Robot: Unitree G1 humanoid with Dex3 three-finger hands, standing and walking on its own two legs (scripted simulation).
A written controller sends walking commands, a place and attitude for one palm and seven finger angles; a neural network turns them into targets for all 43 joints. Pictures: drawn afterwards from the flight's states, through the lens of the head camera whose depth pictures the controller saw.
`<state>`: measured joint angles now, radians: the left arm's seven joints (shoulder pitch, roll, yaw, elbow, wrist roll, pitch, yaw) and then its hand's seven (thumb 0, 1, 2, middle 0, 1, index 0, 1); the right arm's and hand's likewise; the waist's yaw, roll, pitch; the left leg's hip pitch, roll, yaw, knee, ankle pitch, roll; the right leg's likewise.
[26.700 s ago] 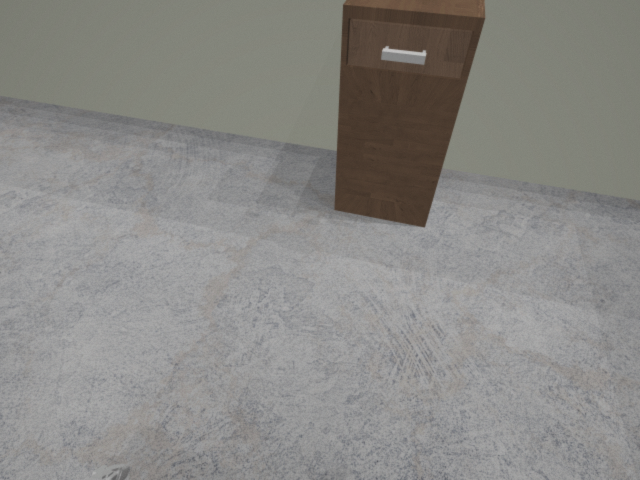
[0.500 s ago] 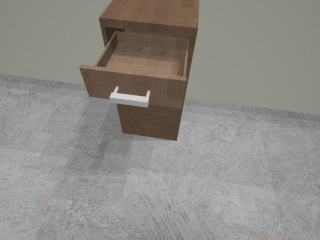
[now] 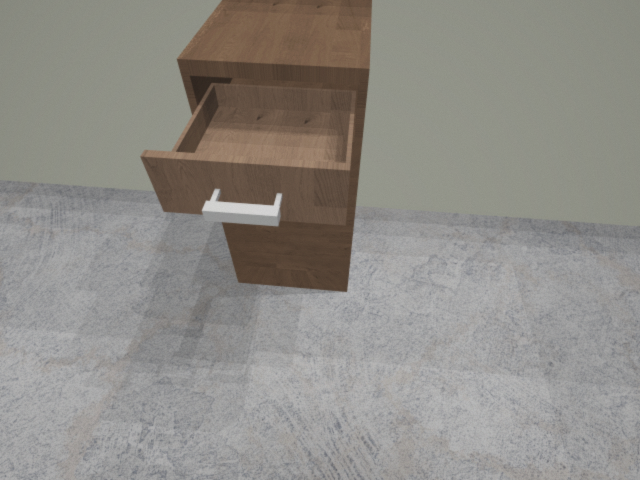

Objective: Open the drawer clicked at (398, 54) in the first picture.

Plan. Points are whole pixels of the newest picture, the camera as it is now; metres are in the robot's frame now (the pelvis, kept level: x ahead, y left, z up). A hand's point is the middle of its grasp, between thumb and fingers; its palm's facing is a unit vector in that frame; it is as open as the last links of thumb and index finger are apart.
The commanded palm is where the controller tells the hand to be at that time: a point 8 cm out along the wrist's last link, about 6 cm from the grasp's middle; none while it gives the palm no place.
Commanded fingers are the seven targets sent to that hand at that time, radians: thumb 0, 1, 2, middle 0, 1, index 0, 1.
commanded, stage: let the arm hang, fingers relaxed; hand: left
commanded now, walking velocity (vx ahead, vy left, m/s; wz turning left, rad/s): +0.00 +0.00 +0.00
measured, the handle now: (244, 204) +0.57 +0.17 -0.02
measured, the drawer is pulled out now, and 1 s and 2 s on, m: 0.29 0.29 0.29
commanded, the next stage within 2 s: look to check the result in 0.02 s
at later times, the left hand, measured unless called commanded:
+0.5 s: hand out of the picture -0.02 +0.13 -0.18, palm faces +0.05 -0.98 -0.17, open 7.4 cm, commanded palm none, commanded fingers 0.00 0.90 0.90 -0.20 -0.30 -0.20 -0.30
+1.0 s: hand out of the picture +0.00 +0.13 -0.17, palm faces +0.05 -0.98 -0.19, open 7.3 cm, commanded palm none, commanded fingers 0.00 0.90 0.90 -0.20 -0.30 -0.20 -0.30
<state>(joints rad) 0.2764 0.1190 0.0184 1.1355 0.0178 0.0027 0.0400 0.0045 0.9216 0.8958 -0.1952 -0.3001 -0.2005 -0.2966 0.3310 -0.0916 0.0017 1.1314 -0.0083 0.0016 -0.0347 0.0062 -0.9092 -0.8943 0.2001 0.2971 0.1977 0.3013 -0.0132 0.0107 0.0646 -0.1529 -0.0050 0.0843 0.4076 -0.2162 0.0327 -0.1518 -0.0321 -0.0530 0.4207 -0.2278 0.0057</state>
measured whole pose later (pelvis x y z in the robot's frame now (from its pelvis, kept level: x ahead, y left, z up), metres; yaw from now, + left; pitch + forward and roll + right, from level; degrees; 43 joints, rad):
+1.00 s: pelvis +0.01 -0.04 +0.00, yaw +0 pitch -2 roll +0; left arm 0.27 0.12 0.02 1.14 0.01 -0.01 0.04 0.00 0.91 0.90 -0.19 -0.30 -0.20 -0.30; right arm 0.29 -0.11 0.00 1.14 -0.01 0.01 -0.04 0.00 -0.91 -0.89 0.20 0.30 0.20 0.30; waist -0.01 0.02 0.08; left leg -0.14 0.05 0.06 0.39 -0.22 -0.02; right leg -0.12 0.02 -0.08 0.39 -0.23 -0.05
